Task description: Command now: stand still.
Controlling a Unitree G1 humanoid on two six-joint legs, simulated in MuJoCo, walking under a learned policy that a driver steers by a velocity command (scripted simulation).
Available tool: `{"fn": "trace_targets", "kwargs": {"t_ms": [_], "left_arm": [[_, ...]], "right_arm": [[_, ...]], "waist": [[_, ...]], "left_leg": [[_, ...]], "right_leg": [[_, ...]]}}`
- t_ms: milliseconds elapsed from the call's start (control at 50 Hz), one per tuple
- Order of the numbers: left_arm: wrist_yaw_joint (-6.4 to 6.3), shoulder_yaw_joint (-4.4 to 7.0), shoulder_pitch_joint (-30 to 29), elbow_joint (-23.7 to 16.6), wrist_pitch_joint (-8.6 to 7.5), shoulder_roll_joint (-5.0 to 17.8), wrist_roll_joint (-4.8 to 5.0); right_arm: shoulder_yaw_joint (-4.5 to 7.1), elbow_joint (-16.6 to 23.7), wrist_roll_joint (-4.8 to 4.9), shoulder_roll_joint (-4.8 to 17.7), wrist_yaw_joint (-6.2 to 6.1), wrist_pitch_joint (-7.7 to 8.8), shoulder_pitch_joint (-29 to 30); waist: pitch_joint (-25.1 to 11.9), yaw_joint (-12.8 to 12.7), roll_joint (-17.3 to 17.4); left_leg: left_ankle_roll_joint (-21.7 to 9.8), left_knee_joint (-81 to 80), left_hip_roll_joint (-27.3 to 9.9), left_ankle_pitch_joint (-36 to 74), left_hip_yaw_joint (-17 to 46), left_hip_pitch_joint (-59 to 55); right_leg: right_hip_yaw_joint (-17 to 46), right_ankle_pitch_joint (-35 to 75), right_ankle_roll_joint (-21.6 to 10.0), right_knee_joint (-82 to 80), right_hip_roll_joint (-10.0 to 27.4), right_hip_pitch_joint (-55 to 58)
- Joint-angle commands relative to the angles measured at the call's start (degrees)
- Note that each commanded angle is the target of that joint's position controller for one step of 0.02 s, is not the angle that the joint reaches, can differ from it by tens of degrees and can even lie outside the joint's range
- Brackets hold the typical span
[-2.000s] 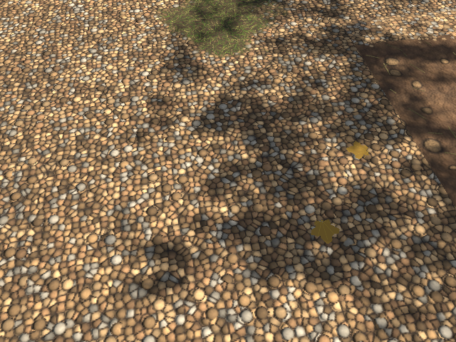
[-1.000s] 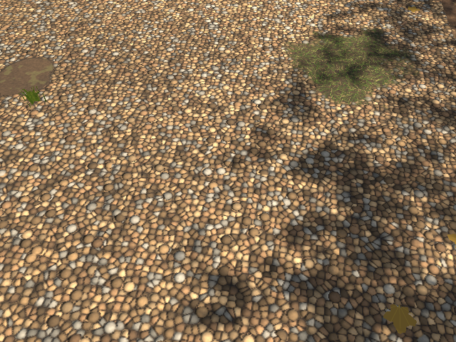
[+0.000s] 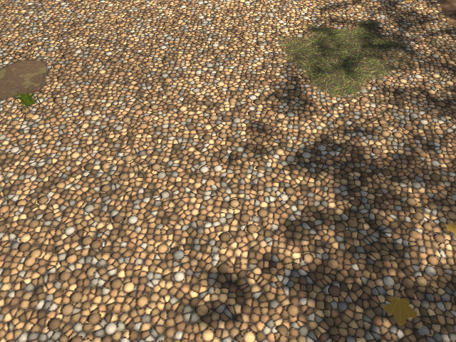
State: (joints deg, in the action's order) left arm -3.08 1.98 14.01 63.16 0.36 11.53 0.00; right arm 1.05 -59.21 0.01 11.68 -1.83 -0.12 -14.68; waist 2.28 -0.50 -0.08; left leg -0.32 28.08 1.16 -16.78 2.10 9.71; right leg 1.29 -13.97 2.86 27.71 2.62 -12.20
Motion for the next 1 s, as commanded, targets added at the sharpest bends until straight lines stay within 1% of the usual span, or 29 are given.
{"fn": "trace_targets", "kwargs": {"t_ms": [20,340,740,760,780,800,820,840,860,880,900,920,940,960,980,1000], "left_arm": [[-0.16,0.73,2.7,-0.7,-0.30,5.6,0.02],[-0.12,0.06,4.7,0.5,-0.30,4.4,0.11],[-0.06,-0.39,6.7,0.5,-0.36,3.5,0.20],[-0.09,-0.56,7.8,1.1,-0.30,2.8,0.16],[-0.21,-0.45,8.0,1.2,-0.19,2.9,0.47],[-0.35,-0.19,7.8,0.9,-0.21,3.5,0.77],[-0.38,-0.08,7.1,0.3,-0.51,3.8,0.80],[-0.21,-0.19,6.5,-0.4,-1.15,3.2,0.86],[0.14,-0.35,5.8,-1.0,-2.06,2.3,0.92],[0.65,-0.52,4.9,-1.7,-3.09,1.3,0.98],[1.23,-0.72,4.6,-2.3,-4.05,0.2,1.13],[1.78,-0.70,4.3,-2.8,-4.86,0.4,1.37],[2.21,-0.62,5.7,-2.7,-5.52,0.4,1.77],[2.40,-0.57,9.5,-1.6,-5.94,0.0,2.07],[2.39,-0.11,14.9,0.4,-6.11,0.8,1.82],[2.26,1.35,22.5,2.5,-6.28,5.4,1.36]], "right_arm": [[0.83,0.9,0.02,5.5,-0.18,0.38,-2.5],[0.20,-1.2,0.11,4.4,-0.30,0.38,-4.8],[-0.18,-2.2,0.21,3.4,-0.48,0.45,-7.2],[-0.31,-2.8,0.17,2.8,-0.54,0.38,-8.4],[-0.04,-2.9,0.51,3.4,-0.72,0.21,-8.6],[0.43,-2.5,0.86,4.8,-0.92,0.12,-8.4],[0.68,-2.0,1.05,5.4,-1.01,0.26,-8.4],[0.90,-1.7,1.28,6.0,-0.92,0.73,-9.0],[1.20,-1.7,1.59,6.6,-0.72,1.38,-10.4],[1.73,-1.9,1.82,7.8,-0.48,1.99,-12.2],[2.33,-1.9,1.94,9.4,-0.27,2.41,-12.8],[2.51,-1.4,2.06,9.5,-0.12,2.69,-11.9],[2.35,-0.3,2.01,9.0,0.02,2.89,-9.1],[2.17,1.0,2.25,8.6,0.23,2.92,-5.3],[1.96,2.5,2.51,7.9,0.37,2.96,-1.8],[1.29,3.9,2.32,5.1,0.49,3.56,0.8]], "waist": [[0.9,0.0,0.1],[1.5,0.2,0.0],[1.9,0.2,0.0],[0.5,0.3,0.2],[1.2,0.3,0.7],[2.9,0.4,1.6],[5.6,0.7,2.1],[7.6,1.1,3.2],[8.2,1.7,4.8],[7.9,2.4,7.7],[7.3,2.5,10.9],[8.0,1.9,11.2],[8.8,0.1,10.6],[9.1,-2.7,10.0],[9.0,-5.2,7.0],[6.6,-7.5,-3.5]], "left_leg": [[-0.9,-6.1,-1.5,8.0,0.9,4.1],[-0.6,-5.9,-1.3,7.5,0.4,4.6],[-0.3,-5.5,-1.2,7.1,-0.1,5.1],[-0.4,-5.9,-0.7,1.3,-0.6,4.6],[-1.2,-5.9,0.0,-8.3,-0.8,5.5],[-2.4,-6.0,-0.3,-18.7,0.1,7.6],[-3.7,-7.1,-1.5,-26.0,2.1,10.0],[-5.1,-8.4,-3.7,-29.3,5.2,10.9],[-6.7,-10.0,-6.5,-30.4,9.2,9.6],[-8.6,-12.4,-10.0,-31.5,14.4,7.1],[-11.0,-15.2,-14.1,-32.6,20.5,5.8],[-12.6,-16.9,-16.7,-32.0,24.4,8.5],[-12.2,-16.7,-16.6,-29.9,23.5,11.0],[-10.3,-14.4,-14.3,-27.2,19.3,14.7],[-7.6,-8.8,-10.0,-21.2,13.2,19.1],[-3.8,7.5,-3.5,-11.1,3.2,25.8]], "right_leg": [[-1.1,6.7,-1.0,-3.5,-0.7,1.5],[-1.2,6.1,-1.3,-3.4,-1.1,0.8],[-1.2,5.8,-1.7,-3.1,-1.4,0.1],[-2.0,0.7,-1.8,-3.0,-2.1,0.7],[-3.3,-7.7,-2.3,-1.6,-3.5,-0.3],[-4.0,-17.0,-3.1,-0.1,-4.3,-2.8],[-3.5,-22.6,-3.9,0.9,-4.2,-6.0],[-3.1,-23.4,-4.6,2.3,-3.8,-8.7],[-3.2,-20.7,-4.7,4.9,-3.7,-11.0],[-4.5,-16.2,-4.6,9.3,-4.1,-13.4],[-5.3,-12.1,-4.9,14.2,-4.2,-14.3],[-3.9,-11.1,-6.1,16.4,-2.9,-12.9],[-3.6,-11.7,-7.4,13.8,-2.4,-10.0],[-4.0,-11.6,-8.5,6.1,-2.7,-3.1],[-2.7,-8.9,-8.6,-1.1,-3.0,5.6],[9.7,-11.3,-10.4,-7.4,4.0,14.3]]}}
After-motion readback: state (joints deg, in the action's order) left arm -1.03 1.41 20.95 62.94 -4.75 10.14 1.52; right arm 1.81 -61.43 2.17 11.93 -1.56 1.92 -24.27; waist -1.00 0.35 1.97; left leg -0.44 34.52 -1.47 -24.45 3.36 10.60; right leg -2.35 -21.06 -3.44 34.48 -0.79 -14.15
